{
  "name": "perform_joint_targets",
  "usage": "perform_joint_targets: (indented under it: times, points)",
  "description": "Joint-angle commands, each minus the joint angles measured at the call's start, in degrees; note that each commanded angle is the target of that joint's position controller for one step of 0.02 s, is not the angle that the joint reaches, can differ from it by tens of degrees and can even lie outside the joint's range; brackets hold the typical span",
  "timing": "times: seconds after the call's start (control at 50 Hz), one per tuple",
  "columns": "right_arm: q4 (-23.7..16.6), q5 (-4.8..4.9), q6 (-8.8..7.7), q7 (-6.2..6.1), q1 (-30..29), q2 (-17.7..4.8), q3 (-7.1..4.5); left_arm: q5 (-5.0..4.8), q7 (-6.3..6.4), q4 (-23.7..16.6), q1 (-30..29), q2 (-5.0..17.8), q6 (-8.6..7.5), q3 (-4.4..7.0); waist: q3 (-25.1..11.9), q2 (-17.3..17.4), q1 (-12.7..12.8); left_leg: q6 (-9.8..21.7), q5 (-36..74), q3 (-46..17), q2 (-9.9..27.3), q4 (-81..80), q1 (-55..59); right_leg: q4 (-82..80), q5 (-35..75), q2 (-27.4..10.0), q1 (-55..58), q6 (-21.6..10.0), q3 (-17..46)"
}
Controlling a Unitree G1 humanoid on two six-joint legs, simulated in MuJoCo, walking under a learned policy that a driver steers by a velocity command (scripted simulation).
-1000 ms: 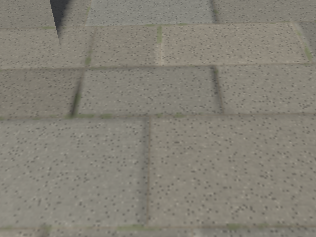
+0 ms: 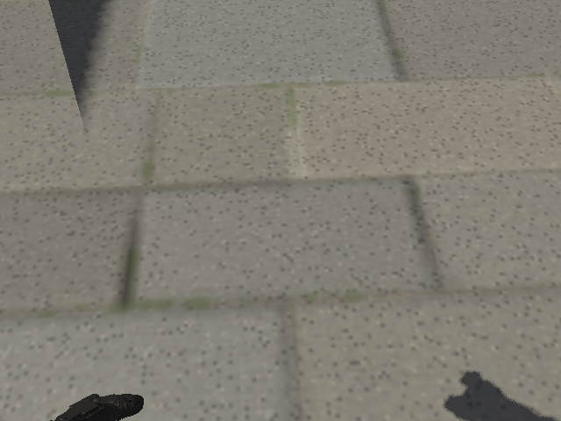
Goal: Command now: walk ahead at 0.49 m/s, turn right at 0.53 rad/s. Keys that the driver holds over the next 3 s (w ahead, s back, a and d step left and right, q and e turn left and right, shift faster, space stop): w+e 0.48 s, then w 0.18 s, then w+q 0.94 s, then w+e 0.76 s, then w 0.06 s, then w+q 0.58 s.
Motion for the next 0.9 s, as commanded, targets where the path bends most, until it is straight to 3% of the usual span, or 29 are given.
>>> perform_joint_targets:
  times: [0.02, 0.04, 0.06, 0.08, 0.1, 0.12, 0.14, 0.16, 0.2, 0.24, 0.3, 0.34, 0.4, 0.44, 0.46, 0.48, 0.5, 0.52, 0.54, 0.56, 0.58, 0.6, 0.66, 0.7, 0.76, 0.84, 0.9]
  points:
    - [-5.23, 0.18, -0.74, -0.57, -3.54, -10.94, -2.1, -0.02, 2.0, 0.42, 21.43, 14.76, 0.8, 6.29, -13.22, 1.66, 14.56, 2.95, 54.43, -3.39, 9.95, 37.25, -18.88, -4.61, -1.0, 0.16, 35.66, -6.68, 7.54]
    - [-8.22, -1.75, -2.29, 0.42, 1.79, -1.91, 0.57, 0.06, 2.47, -0.26, 18.83, 19.91, 0.24, 6.72, -16.8, -12.56, 6.18, -0.79, -4.96, -9.71, -3.18, 58.24, -44.84, -8.61, -8.15, -14.94, 52.56, -17.5, 40.81]
    - [-9.36, 0.07, -4.76, 1.33, -3.34, -5.99, 0.35, 0.47, 2.23, -1.52, 20.49, 15.96, -0.8, 5.61, -23.97, -6.42, 10.22, 0.12, -6.93, -23.15, -3.82, 63.84, -50.96, -16.91, -13.72, -18.81, 55.33, -20.16, 53.72]
    - [-11.29, 1.91, -5.83, 1.77, -8.65, -8.42, -0.22, 0.61, 2.12, -1.13, 18.23, 12.82, -1.59, 4.78, -15.41, -3.05, 10.32, 1.45, -0.94, -24.04, -0.69, 60.62, -54.6, -18.93, -11.07, -17.24, 49.3, -16.68, 45.14]
    - [-11.41, 1.28, -6.35, 1.53, -9.41, -8.11, 0.03, 0.18, 2.05, -1.36, 14.48, 11.04, -2.0, 4.21, -9.37, 1.83, 7.15, 1.99, 3.78, -23.39, 1.91, 54.68, -52.8, -19.0, -5.29, -14.35, 40.31, -14.19, 37.66]
    - [-10.73, -0.33, -6.32, 1.19, -9.26, -8.18, -0.24, 0.23, 2.11, -2.02, 10.83, 9.5, -2.15, 3.76, -6.53, 3.37, 4.76, 1.47, 6.18, -22.9, 3.62, 49.57, -49.52, -19.4, 0.65, -11.88, 33.21, -12.53, 32.59]
    - [-10.37, -1.06, -5.69, 1.21, -8.14, -8.61, -0.62, 0.95, 2.43, -2.93, 8.88, 8.22, -2.26, 3.23, -5.66, 2.36, 3.07, 0.83, 8.11, -23.15, 4.72, 47.34, -45.82, -20.68, 5.35, -10.18, 28.48, -12.1, 29.34]
    - [-10.37, -1.4, -4.95, 1.27, -7.29, -8.48, -0.67, 1.17, 2.68, -3.12, 8.15, 8.42, -2.31, 3.21, -5.27, 1.12, 2.02, -0.16, 9.14, -22.71, 4.98, 45.31, -43.87, -21.73, 8.12, -9.46, 25.34, -12.14, 28.07]
    - [-10.59, -1.94, -3.82, 1.23, -7.55, -6.86, -0.14, 0.81, 3.35, -2.34, 8.84, 9.49, -2.47, 3.44, -4.3, 0.68, 1.73, -2.33, 10.97, -20.79, 5.06, 40.2, -42.58, -22.36, 13.87, -8.27, 20.23, -12.06, 24.08]
    - [-12.16, -2.07, -3.35, 1.1, -12.14, -5.16, 0.68, 0.67, 4.19, -1.54, 10.24, 11.09, -2.2, 3.84, -2.77, -0.12, 3.0, -3.87, 17.26, -19.32, 3.96, 31.61, -41.98, -22.36, 13.9, -5.74, 16.24, -10.5, 20.49]
    - [-13.57, -1.61, -3.6, 1.6, -19.27, -3.52, 1.56, 0.2, 4.85, -0.43, 12.86, 11.67, -1.34, 3.96, -2.86, -2.59, 6.36, -4.3, 29.59, -18.45, 0.66, 16.84, -36.82, -20.41, 6.92, -2.56, 14.03, -6.93, 18.27]
    - [-14.34, -0.73, -3.95, 2.1, -22.23, -4.43, 1.33, 0.1, 4.92, 0.4, 15.16, 12.11, -0.95, 4.07, -3.32, -3.43, 7.84, -4.24, 32.19, -18.96, -0.95, 12.32, -34.69, -19.29, 2.83, -3.65, 15.4, -6.16, 21.04]
    - [-14.64, -0.25, -4.66, 2.71, -22.43, -6.96, 0.27, -0.2, 5.1, 0.92, 16.12, 11.22, -0.54, 3.91, -3.73, -4.95, 7.05, -2.38, 28.19, -21.68, -1.14, 7.79, -34.06, -14.21, -1.01, -6.24, 21.46, -4.97, 27.11]
    - [-13.74, -0.06, -5.21, 2.74, -18.3, -8.27, -0.66, 0.06, 5.14, 0.58, 14.7, 10.95, -0.28, 3.97, -4.12, -6.62, 4.24, -0.05, 23.97, -21.32, -1.04, 6.1, -29.38, -10.22, 0.29, -6.98, 22.64, -3.66, 29.56]
    - [-12.56, -0.39, -5.49, 2.43, -13.17, -9.38, -1.48, 0.29, 5.03, 0.21, 14.2, 9.39, -0.31, 3.46, -6.52, -6.31, 1.45, 1.69, 23.99, -20.71, -0.59, 4.2, -21.76, -4.99, 2.79, -4.74, 21.45, -2.03, 28.22]
    - [-12.02, -1.48, -5.75, 1.95, -5.56, -12.0, -2.33, 0.96, 4.71, -0.66, 14.51, 5.76, -0.51, 2.15, -13.77, -1.54, -1.83, 5.33, 20.72, -27.98, 7.42, 4.95, -8.35, 9.36, -1.83, -1.42, 16.31, 0.09, 24.26]
    - [-10.18, -2.65, -5.18, 2.07, 0.06, -16.95, -3.39, -0.14, 4.75, -1.82, 22.83, 1.63, -1.03, 0.81, -21.31, 16.06, 1.23, 14.89, 9.62, -53.85, 20.73, 0.16, 10.31, 28.69, -25.33, 7.2, -2.52, 4.39, 15.94]
    - [-9.35, -1.15, -4.86, 2.72, 1.12, -13.05, -2.84, -1.19, 4.94, -0.57, 24.37, 6.64, -1.16, 1.31, -19.86, 16.96, 0.56, 16.6, -6.34, -65.97, 23.36, -4.21, 10.46, 37.99, -27.19, 3.39, -11.86, 5.31, 16.26]
    - [-9.87, -0.77, -4.6, 2.64, -1.34, -8.77, -1.71, -1.03, 5.01, -0.35, 18.9, 10.29, -0.95, 2.23, -12.08, 10.23, -1.12, 14.23, -7.49, -57.95, 20.41, -5.55, 4.12, 40.76, -21.54, 1.29, -13.83, 5.73, 16.26]
    - [-9.95, -1.15, -4.13, 2.59, -4.03, -7.28, -1.09, -0.07, 5.12, -1.28, 14.34, 10.58, -0.8, 2.32, -7.52, 6.06, -0.8, 12.43, -0.51, -49.4, 17.59, -5.53, -2.51, 40.11, -17.52, -0.4, -12.68, 5.93, 13.96]
    - [-9.54, -1.44, -3.86, 2.59, -5.68, -6.16, -0.61, 0.8, 5.02, -2.27, 11.24, 9.82, -1.05, 2.3, -4.06, 4.86, -0.17, 12.16, 7.04, -43.57, 15.1, -6.37, -8.19, 37.25, -14.9, -1.64, -11.75, 5.91, 13.65]
    - [-9.15, -1.78, -3.9, 2.47, -6.34, -5.36, -0.2, 0.78, 4.67, -2.67, 10.6, 8.81, -1.18, 2.3, -2.85, 5.89, 1.09, 11.76, 12.33, -39.21, 13.13, -7.52, -11.67, 34.55, -13.05, -3.04, -9.45, 5.71, 13.46]
    - [-7.37, -0.95, -4.34, 2.46, -5.6, -5.35, -0.14, 0.68, 4.09, -2.38, 11.22, 5.76, -1.03, 1.44, -3.06, 7.53, 2.46, 12.92, 20.35, -32.84, 11.44, -10.19, -14.43, 26.84, -12.24, -4.16, -6.42, 6.04, 10.85]
    - [-6.33, -0.22, -4.15, 2.39, -4.73, -7.37, -0.53, 1.62, 3.96, -3.74, 7.57, 4.39, -1.46, 0.6, -2.24, 6.47, 2.08, 14.38, 24.74, -31.49, 11.55, -11.65, -15.3, 19.11, -9.79, -5.13, -6.58, 6.8, 8.77]
    - [-5.36, 0.39, -3.2, 2.1, -3.73, -9.58, -0.98, 1.53, 3.34, -4.53, 2.05, 3.16, -2.6, -0.31, -1.73, 5.8, 0.49, 13.49, 27.04, -27.66, 9.48, -11.76, -17.39, 6.02, -1.23, -3.92, -1.57, 7.64, 7.11]
    - [-3.44, 0.95, -2.14, 1.89, 0.66, -10.87, -1.2, 0.72, 2.52, -5.61, -3.56, 4.84, -3.59, 0.09, -1.62, 6.26, -1.1, 12.27, 26.81, -28.8, 10.34, -9.47, -16.38, -2.99, 4.2, -1.29, 4.13, 8.08, 6.78]
    - [-2.94, 1.17, -1.34, 1.45, 0.71, -11.35, -1.34, 0.5, 2.37, -5.22, -1.35, 7.08, -4.31, 1.2, -2.64, 6.99, 2.02, 10.0, 25.42, -31.08, 11.14, -5.18, -15.79, -8.76, 3.23, -0.85, 12.05, 6.0, 7.13]
Next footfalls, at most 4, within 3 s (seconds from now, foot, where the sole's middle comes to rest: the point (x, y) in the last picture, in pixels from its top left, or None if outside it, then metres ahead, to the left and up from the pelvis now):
0.02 right None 0.18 -0.08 -0.75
0.48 left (246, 405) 0.48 0.08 -0.75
0.94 right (375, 347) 0.60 -0.24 -0.75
1.44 left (277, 242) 0.92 -0.01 -0.75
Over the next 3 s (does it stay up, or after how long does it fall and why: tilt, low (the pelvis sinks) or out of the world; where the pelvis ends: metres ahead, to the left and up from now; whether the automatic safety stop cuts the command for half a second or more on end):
stays up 1.62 -0.19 0.02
